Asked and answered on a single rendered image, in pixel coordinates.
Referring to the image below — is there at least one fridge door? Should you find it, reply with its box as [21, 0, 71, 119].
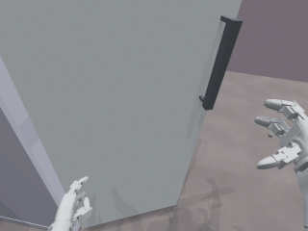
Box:
[0, 0, 243, 229]

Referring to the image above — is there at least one left robot hand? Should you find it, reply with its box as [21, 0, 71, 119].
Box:
[54, 176, 92, 227]

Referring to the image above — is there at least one right robot hand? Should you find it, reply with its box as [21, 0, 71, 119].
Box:
[254, 99, 308, 169]

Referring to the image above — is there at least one robot right forearm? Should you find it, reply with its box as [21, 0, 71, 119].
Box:
[294, 156, 308, 231]

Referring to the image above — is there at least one handle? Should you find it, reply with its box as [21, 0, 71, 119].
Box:
[199, 15, 243, 111]

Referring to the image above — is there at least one robot left forearm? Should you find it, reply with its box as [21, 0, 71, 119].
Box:
[48, 219, 73, 231]

